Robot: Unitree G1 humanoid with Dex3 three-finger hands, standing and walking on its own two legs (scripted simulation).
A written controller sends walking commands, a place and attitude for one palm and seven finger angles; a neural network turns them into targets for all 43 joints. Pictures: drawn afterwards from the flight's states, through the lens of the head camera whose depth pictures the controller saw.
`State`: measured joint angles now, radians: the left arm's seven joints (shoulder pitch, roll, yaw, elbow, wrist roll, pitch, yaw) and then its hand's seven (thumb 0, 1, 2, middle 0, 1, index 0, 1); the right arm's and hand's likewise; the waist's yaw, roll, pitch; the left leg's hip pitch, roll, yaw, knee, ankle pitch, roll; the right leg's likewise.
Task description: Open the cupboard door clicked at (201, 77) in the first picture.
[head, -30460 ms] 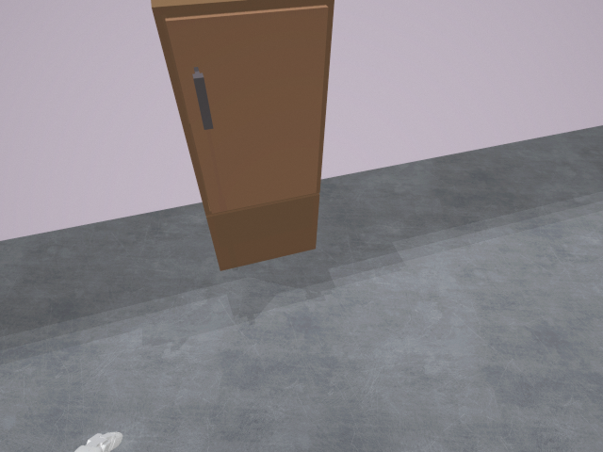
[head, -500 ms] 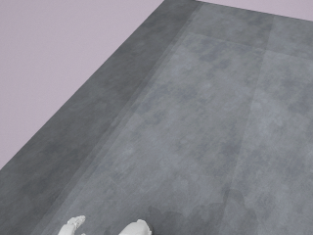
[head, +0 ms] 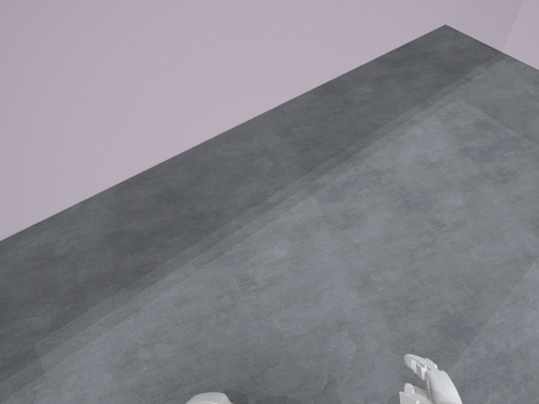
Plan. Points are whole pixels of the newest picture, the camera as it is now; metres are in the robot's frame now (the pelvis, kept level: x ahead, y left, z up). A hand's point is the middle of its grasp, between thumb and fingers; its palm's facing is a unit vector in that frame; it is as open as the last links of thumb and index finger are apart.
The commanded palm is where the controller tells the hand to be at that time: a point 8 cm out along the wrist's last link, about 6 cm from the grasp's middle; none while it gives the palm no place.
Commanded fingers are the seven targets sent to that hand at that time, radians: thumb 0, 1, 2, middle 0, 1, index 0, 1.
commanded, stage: turn to face it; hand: left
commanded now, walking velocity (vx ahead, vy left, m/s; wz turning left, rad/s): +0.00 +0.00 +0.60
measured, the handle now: out of the picture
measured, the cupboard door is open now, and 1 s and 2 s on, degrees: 48 48 48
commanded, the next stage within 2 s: none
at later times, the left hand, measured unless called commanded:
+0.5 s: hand out of the picture +0.10 +0.21 -0.13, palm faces +0.21 -0.94 -0.26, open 7.4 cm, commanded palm none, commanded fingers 0.00 0.90 0.90 -0.20 -0.30 -0.20 -0.30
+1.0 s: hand out of the picture -0.08 +0.12 -0.14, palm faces +0.59 -0.75 -0.28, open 7.3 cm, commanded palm none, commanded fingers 0.00 0.90 0.90 -0.20 -0.30 -0.20 -0.30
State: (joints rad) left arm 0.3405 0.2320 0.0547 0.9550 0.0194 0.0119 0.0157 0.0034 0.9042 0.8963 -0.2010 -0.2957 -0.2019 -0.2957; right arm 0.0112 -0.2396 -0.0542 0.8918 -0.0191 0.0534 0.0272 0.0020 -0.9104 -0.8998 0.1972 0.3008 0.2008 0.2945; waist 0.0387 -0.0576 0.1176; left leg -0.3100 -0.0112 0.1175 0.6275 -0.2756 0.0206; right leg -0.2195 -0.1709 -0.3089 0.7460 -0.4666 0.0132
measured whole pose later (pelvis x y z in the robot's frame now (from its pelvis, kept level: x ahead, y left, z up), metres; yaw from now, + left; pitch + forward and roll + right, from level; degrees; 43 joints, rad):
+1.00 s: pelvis +0.01 -0.06 +0.02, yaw +36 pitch -1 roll +2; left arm 0.29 0.19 0.04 0.92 0.02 0.00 0.03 0.00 0.91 0.90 -0.20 -0.30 -0.20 -0.30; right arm 0.09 -0.28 -0.08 0.96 -0.02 0.11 0.02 0.00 -0.91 -0.90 0.20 0.30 0.20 0.29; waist 0.01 0.01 0.11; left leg -0.45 0.04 0.03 1.00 -0.40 -0.07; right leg -0.14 -0.09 -0.30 0.51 -0.35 -0.05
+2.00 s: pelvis +0.04 -0.06 +0.02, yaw +69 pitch +0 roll +2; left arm 0.13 0.17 0.03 0.89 0.01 0.01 0.03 0.00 0.90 0.90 -0.20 -0.30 -0.20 -0.30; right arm 0.23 -0.27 -0.10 0.98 -0.02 0.08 0.01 0.00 -0.91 -0.90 0.20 0.30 0.20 0.29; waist -0.07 0.05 0.10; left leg -0.53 -0.04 -0.05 1.16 -0.38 -0.07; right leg -0.16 -0.01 -0.09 0.47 -0.31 -0.05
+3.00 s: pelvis +0.05 -0.01 +0.02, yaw +90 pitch -1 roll +2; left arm 0.24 0.14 0.04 0.98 0.02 -0.05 0.01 0.00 0.92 0.90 -0.20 -0.30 -0.20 -0.30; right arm 0.36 -0.21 -0.06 1.10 -0.03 0.03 0.01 0.00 -0.91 -0.90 0.20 0.30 0.20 0.29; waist -0.02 0.04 0.03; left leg -0.43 -0.02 0.00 0.99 -0.35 0.01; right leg -0.12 -0.03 -0.11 0.48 -0.35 -0.04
